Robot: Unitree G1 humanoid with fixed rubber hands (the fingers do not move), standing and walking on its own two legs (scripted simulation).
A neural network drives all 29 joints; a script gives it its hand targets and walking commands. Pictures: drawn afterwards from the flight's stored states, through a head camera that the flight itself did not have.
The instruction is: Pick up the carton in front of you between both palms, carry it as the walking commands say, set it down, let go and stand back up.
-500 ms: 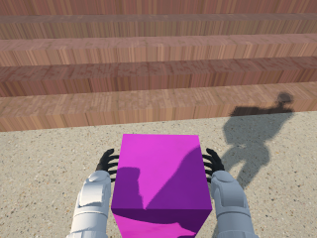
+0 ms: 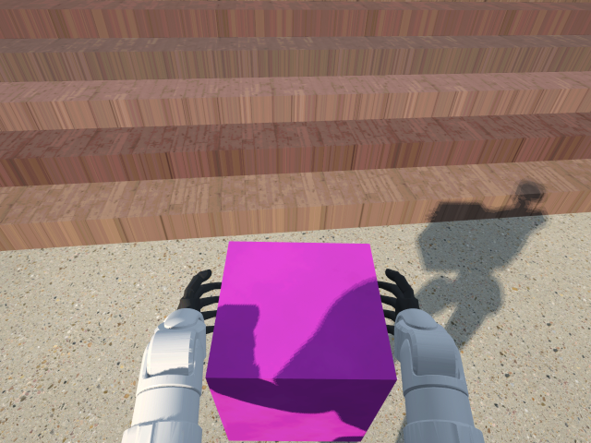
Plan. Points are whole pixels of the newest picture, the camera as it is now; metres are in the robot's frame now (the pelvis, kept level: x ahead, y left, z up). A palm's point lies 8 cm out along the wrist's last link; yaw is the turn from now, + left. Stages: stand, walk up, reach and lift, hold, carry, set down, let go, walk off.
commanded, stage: carry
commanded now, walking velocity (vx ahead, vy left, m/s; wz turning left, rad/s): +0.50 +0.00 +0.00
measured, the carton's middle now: (297, 345) +0.29 +0.00 -0.02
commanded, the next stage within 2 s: none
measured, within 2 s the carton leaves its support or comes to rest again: neither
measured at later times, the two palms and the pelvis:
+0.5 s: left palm (207, 246) +0.40 +0.15 +0.08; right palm (394, 249) +0.41 -0.15 +0.08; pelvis +0.14 -0.01 -0.01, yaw -1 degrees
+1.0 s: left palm (229, 157) +0.71 +0.15 +0.06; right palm (360, 157) +0.72 -0.15 +0.06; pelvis +0.45 +0.00 -0.03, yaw -1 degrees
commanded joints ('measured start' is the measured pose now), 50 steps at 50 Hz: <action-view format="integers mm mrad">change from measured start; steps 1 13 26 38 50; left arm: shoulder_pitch -558 -526 -401 -405 -352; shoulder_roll -904 -811 -872 -867 -840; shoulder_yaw -558 -765 -841 -822 -854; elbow -58 -326 -637 -664 -662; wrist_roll -281 -473 -615 -583 -597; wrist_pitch -39 205 425 475 444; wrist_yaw -235 -170 -177 -145 -194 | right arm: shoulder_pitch -502 -549 -355 -356 -254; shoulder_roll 920 844 913 876 897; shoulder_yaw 560 804 851 846 840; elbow -13 -342 -652 -600 -602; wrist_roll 262 481 563 598 530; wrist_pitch -22 236 432 489 445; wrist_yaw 231 164 126 153 138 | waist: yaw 2 30 -28 24 -39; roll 23 -260 147 -79 -90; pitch -226 -164 -317 -302 -376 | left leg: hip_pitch -111 -598 219 -691 171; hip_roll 98 63 345 141 73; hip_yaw -16 222 8 217 339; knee -41 339 -88 587 96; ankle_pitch -315 -319 174 -107 29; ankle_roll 25 2 143 18 55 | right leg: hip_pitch -98 24 -551 250 -102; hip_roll -84 -364 -62 -342 -185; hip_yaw -19 330 -281 -12 -354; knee -4 -197 233 -154 399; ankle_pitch -300 -365 -187 297 463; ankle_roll -13 -182 -24 -143 -34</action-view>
